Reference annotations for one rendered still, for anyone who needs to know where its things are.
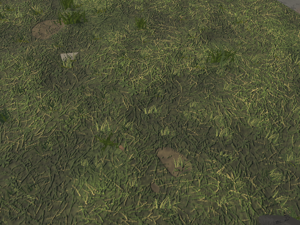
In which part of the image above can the robot right hand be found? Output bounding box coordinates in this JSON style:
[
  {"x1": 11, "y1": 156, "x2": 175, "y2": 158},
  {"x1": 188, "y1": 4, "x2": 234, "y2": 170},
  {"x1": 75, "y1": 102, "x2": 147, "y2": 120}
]
[{"x1": 259, "y1": 215, "x2": 300, "y2": 225}]

